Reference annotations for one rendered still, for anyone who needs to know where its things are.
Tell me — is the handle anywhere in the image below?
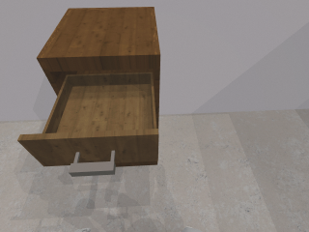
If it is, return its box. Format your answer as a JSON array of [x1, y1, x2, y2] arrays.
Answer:
[[69, 150, 116, 177]]

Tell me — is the cabinet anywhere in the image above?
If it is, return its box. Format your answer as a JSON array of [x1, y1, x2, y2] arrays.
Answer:
[[37, 7, 160, 167]]

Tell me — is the drawer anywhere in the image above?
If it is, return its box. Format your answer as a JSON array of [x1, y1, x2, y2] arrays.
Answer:
[[17, 72, 159, 167]]

